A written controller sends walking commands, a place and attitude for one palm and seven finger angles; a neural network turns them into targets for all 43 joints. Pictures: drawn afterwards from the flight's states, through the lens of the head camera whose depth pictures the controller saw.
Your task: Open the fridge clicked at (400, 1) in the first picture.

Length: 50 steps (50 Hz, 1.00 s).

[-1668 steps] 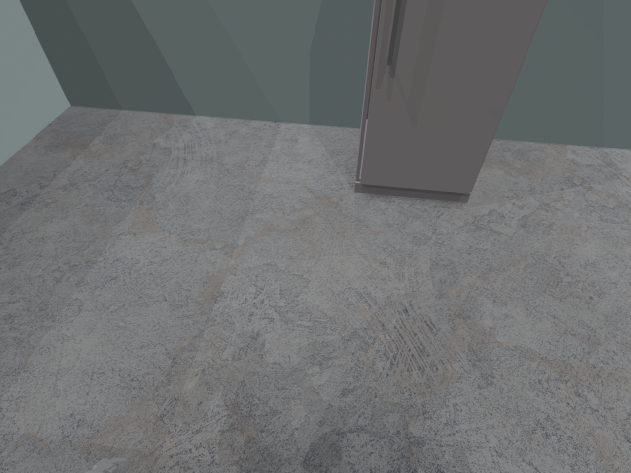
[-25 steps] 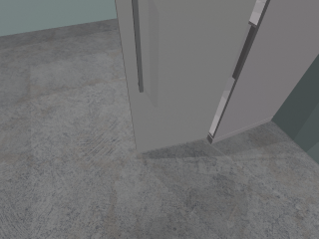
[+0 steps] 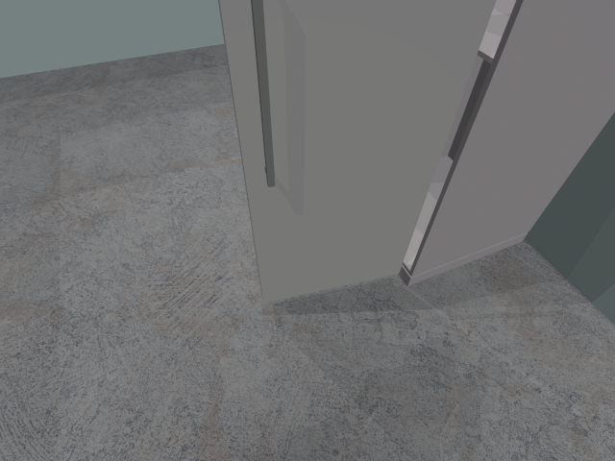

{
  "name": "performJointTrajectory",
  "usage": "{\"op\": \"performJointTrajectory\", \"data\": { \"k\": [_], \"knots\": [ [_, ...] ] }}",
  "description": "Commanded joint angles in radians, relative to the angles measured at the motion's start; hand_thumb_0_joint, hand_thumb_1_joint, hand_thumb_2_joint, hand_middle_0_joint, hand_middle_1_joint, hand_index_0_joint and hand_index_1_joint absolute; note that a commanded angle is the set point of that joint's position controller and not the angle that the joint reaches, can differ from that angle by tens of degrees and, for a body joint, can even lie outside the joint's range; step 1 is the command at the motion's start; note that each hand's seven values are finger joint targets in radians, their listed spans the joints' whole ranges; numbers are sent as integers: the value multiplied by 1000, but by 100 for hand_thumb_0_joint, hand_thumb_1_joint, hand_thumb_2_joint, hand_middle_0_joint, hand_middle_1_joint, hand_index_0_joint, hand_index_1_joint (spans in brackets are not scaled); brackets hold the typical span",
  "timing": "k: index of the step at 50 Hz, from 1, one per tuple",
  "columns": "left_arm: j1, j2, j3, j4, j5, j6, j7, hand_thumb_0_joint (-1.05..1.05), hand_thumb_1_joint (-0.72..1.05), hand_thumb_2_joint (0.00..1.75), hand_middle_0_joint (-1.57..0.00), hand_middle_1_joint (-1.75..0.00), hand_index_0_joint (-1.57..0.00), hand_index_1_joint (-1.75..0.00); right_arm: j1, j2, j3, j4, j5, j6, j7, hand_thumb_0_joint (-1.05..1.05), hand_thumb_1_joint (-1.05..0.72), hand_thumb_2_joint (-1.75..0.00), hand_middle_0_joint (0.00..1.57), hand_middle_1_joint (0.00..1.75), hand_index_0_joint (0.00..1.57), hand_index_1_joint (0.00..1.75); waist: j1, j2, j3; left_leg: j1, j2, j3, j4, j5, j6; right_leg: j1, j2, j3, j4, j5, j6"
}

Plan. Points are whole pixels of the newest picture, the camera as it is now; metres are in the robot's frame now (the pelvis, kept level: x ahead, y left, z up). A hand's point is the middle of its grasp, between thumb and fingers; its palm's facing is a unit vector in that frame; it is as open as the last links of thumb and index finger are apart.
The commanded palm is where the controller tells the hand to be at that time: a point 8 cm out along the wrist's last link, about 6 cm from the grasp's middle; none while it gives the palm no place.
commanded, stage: stand and wait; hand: left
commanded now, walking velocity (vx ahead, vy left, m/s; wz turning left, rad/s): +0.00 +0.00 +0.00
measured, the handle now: (261, 82) +0.70 +0.13 +0.14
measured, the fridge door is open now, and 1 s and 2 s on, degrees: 81 81 81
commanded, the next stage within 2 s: none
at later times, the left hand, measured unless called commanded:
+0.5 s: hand out of the picture +0.03 +0.20 -0.17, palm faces +0.00 -0.97 -0.24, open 7.3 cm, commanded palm none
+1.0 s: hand out of the picture +0.05 +0.21 -0.17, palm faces -0.01 -0.96 -0.27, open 7.3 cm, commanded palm none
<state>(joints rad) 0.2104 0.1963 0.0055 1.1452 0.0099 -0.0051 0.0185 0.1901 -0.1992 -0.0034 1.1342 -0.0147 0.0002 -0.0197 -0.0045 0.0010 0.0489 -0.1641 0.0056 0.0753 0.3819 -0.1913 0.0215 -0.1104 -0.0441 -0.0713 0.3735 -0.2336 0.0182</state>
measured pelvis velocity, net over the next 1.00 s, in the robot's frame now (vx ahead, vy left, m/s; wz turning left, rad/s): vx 0.00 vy -0.01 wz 0.00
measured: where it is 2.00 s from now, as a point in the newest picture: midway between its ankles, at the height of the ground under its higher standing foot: outside the picture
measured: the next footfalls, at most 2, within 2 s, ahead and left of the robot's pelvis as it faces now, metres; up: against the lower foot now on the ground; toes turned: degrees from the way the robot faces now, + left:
none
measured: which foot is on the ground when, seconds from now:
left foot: down 0.00-1.00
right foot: down 0.00-1.00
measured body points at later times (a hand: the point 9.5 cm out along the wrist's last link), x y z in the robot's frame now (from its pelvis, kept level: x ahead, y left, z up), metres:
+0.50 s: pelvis +0.00 -0.01 +0.00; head +0.01 +0.00 +0.45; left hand +0.03 +0.25 -0.15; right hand +0.03 -0.26 -0.15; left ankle +0.01 +0.10 -0.75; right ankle -0.02 -0.13 -0.75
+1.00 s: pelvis +0.00 -0.01 +0.00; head +0.01 -0.01 +0.45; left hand +0.05 +0.26 -0.15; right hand +0.05 -0.28 -0.14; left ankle +0.01 +0.10 -0.75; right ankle -0.02 -0.13 -0.75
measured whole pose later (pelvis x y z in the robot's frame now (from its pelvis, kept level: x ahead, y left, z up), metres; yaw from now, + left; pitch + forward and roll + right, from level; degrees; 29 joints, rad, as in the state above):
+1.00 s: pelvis +0.00 -0.01 +0.00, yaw +0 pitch -2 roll +0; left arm 0.15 0.27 0.01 1.15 0.01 -0.01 0.01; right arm 0.14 -0.27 -0.01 1.13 -0.01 0.00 -0.01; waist -0.01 0.00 0.06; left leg -0.14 0.02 0.07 0.33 -0.16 0.01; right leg -0.08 -0.03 -0.07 0.32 -0.20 0.01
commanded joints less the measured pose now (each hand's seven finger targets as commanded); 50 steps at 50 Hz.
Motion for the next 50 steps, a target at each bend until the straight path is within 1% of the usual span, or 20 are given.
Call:
{"op": "performJointTrajectory", "data": {
  "k": [1,2,3,6,8,10,12,16,17,18,22,29,36,37,38,40,43,46,47,50],
  "knots": [
    [21,141,26,-37,4,-19,7,0,90,90,-20,-30,-20,-30,20,-136,-20,-36,-4,-17,-10,0,-90,-90,20,30,20,30,0,-3,-26,28,114,-103,-70,179,8,-25,-88,75,-73,154,-38],
    [25,145,26,-38,4,-20,7,0,90,90,-20,-30,-20,-30,20,-141,-21,-40,-3,-17,-10,0,-90,-90,20,30,20,30,2,-9,-34,34,113,-104,-67,180,9,-24,-85,77,-73,154,-39],
    [17,143,25,-39,3,-18,6,0,90,90,-20,-30,-20,-30,17,-136,-20,-37,-4,-17,-10,0,-90,-90,20,30,20,30,0,4,-12,22,113,-104,-73,167,7,-29,-89,76,-78,141,-38],
    [13,144,24,-37,3,-16,5,0,90,90,-20,-30,-20,-30,13,-138,-20,-35,-6,-15,-9,0,-90,-90,20,30,20,30,0,11,2,19,111,-105,-85,133,5,-38,-86,78,-87,108,-38],
    [10,149,25,-39,4,-18,5,0,90,90,-20,-30,-20,-30,15,-142,-21,-37,-5,-16,-9,0,-90,-90,20,30,20,30,0,-6,-9,22,113,-107,-84,141,6,-31,-86,77,-88,116,-39],
    [7,151,26,-40,3,-18,4,0,90,90,-20,-30,-20,-30,9,-149,-21,-37,-5,-17,-9,0,-90,-90,20,30,20,30,1,5,-8,26,113,-107,-87,137,6,-32,-87,80,-91,112,-40],
    [7,161,28,-42,4,-20,4,0,90,90,-20,-30,-20,-30,10,-157,-22,-41,-3,-17,-9,0,-90,-90,20,30,20,30,3,-9,-23,31,115,-107,-83,142,7,-24,-86,80,-94,116,-42],
    [-3,163,27,-42,3,-20,3,0,90,90,-20,-30,-20,-30,3,-159,-23,-38,-5,-17,-9,0,-90,-90,20,30,20,30,1,-7,-7,27,114,-107,-87,138,5,-31,-88,81,-97,120,-42],
    [4,171,27,-44,3,-22,3,0,90,90,-20,-30,-20,-30,2,-165,-25,-42,-3,-16,-8,0,-90,-90,20,30,20,30,3,-9,-20,36,115,-103,-81,139,6,-29,-89,82,-102,121,-44],
    [-6,170,26,-43,3,-22,3,0,90,90,-20,-30,-20,-30,3,-161,-24,-39,-4,-15,-7,0,-90,-90,20,30,20,30,-1,-4,-18,31,115,-103,-84,133,3,-27,-89,83,-101,116,-43],
    [-5,178,29,-44,3,-23,2,0,90,90,-20,-30,-20,-30,-2,-172,-26,-41,-3,-16,-8,0,-90,-90,20,30,20,30,2,-4,-27,38,118,-104,-86,136,5,-23,-88,82,-104,116,-45],
    [-21,193,29,-43,3,-25,1,0,90,90,-20,-30,-20,-30,-16,-188,-28,-41,-4,-19,-7,0,-90,-90,20,30,20,30,0,-2,-37,46,121,-109,-88,147,5,-16,-93,85,-108,131,-47],
    [-35,205,28,-43,3,-25,-1,0,90,90,-20,-30,-20,-30,-35,-204,-30,-43,-4,-16,-6,0,-90,-90,20,30,20,30,-2,6,-16,41,121,-110,-99,117,2,-30,-91,91,-121,104,-49],
    [-36,216,30,-45,4,-27,-1,0,90,90,-20,-30,-20,-30,-36,-211,-32,-46,-2,-16,-5,0,-90,-90,20,30,20,30,0,-11,-24,46,122,-110,-97,122,3,-28,-91,90,-121,107,-49],
    [-42,213,29,-45,3,-26,-2,0,90,90,-20,-30,-20,-30,-39,-211,-31,-46,-4,-17,-5,0,-90,-90,20,30,20,30,-2,5,-18,41,122,-110,-100,117,2,-30,-93,91,-121,103,-48],
    [-43,217,29,-44,3,-25,-3,0,90,90,-20,-30,-20,-30,-46,-216,-31,-47,-4,-18,-5,0,-90,-90,20,30,20,30,0,8,-25,44,122,-111,-103,110,2,-28,-93,92,-124,97,-48],
    [-53,226,31,-47,4,-27,-3,0,90,90,-20,-30,-20,-30,-52,-223,-32,-49,-4,-19,-4,0,-90,-90,20,30,20,30,-1,-7,-35,50,127,-112,-104,126,3,-23,-95,90,-122,112,-48],
    [-63,232,31,-48,3,-27,-4,0,90,90,-20,-30,-20,-30,-60,-236,-31,-49,-4,-22,-4,0,-90,-90,20,30,20,30,-1,7,-42,51,127,-117,-109,139,2,-11,-94,91,-120,118,-47],
    [-59,241,33,-49,4,-29,-4,0,90,90,-20,-30,-20,-30,-61,-242,-32,-55,-1,-22,-4,0,-90,-90,20,30,20,30,3,2,-50,56,127,-117,-105,145,3,-10,-95,92,-124,123,-48],
    [-69,240,32,-49,3,-26,-5,0,90,90,-20,-30,-20,-30,-69,-245,-32,-52,-4,-23,-3,0,-90,-90,20,30,20,30,1,10,-40,50,127,-120,-114,133,2,-11,-95,90,-125,108,-47]
  ]
}}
